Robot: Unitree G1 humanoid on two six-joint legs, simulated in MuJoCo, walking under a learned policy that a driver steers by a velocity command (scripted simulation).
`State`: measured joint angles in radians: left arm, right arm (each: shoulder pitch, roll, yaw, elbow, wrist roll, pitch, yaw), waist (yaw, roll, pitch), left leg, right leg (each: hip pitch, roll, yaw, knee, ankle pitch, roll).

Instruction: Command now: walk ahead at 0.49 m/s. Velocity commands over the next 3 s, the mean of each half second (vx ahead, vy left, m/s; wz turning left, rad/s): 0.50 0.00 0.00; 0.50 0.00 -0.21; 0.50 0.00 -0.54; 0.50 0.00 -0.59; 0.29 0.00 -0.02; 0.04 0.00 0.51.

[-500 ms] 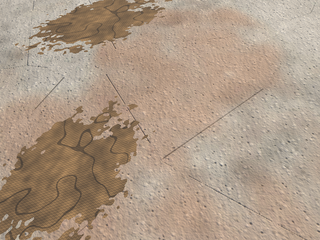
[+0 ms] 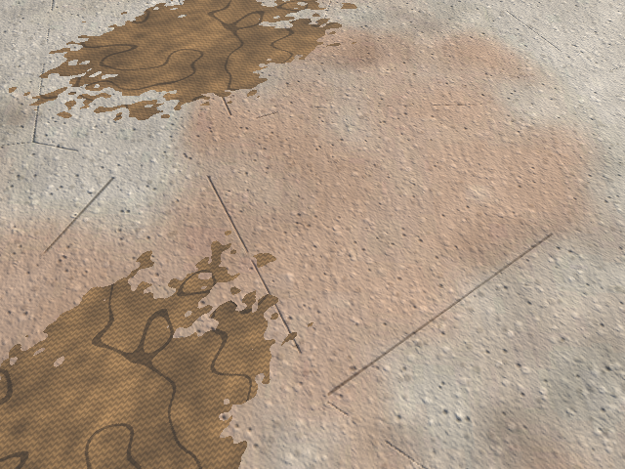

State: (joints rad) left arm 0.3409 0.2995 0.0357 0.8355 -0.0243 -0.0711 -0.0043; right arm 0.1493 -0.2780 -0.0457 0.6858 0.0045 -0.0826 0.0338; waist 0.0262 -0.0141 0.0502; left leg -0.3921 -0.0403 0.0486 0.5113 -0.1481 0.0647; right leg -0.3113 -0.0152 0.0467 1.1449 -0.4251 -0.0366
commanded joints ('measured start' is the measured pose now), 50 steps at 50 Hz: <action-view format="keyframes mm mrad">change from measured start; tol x32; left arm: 1 -27 115 31 -93 7 -22 -2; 16 -380 55 8 -207 10 -25 -38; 23 121 210 72 -93 18 -15 -25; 50 23 144 50 -80 -25 -2 18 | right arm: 1 76 -101 -30 -25 -16 -13 -2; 22 332 -45 2 82 -5 15 -38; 41 -188 -71 -8 -34 8 -21 -6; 50 177 -138 -46 47 -2 -22 -21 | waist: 1 -24 77 -91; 18 -76 81 1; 23 87 -232 -457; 27 -3 -58 -81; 50 -123 165 -211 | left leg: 1 288 271 -367 -304 68 178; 20 446 240 -105 -33 580 73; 24 -374 48 -171 808 -386 -34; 39 -191 110 -83 64 243 -106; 46 243 96 -96 -63 101 -10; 48 798 483 -717 -137 -132 195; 50 600 416 -579 -226 -305 126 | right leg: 1 -294 -119 44 33 129 6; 18 -282 -49 -31 -639 382 -7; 21 279 -80 -1 -627 413 -105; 23 724 -379 703 -816 136 -307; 35 144 -159 77 -1021 473 -190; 45 257 -193 176 -786 504 -120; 48 -341 79 19 4 -180 5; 50 -470 -24 90 128 -61 0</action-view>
